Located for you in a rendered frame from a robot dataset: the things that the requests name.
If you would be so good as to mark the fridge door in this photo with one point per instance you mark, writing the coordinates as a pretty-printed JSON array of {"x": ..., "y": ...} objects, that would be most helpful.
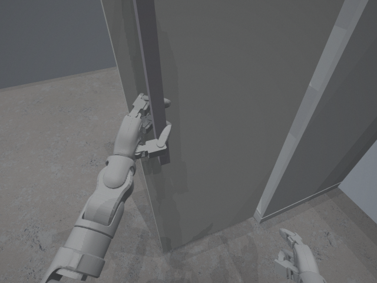
[{"x": 236, "y": 72}]

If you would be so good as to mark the handle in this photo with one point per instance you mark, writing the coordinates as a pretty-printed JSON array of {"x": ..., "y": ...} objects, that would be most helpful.
[{"x": 147, "y": 32}]

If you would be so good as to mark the right robot hand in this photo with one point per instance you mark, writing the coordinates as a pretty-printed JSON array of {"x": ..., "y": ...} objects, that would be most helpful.
[{"x": 291, "y": 265}]

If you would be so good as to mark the left robot forearm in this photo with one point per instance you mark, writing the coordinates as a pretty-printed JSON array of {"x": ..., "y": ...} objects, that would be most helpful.
[{"x": 84, "y": 251}]

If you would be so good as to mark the left robot hand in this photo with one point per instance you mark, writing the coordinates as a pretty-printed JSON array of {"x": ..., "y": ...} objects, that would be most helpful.
[{"x": 132, "y": 128}]

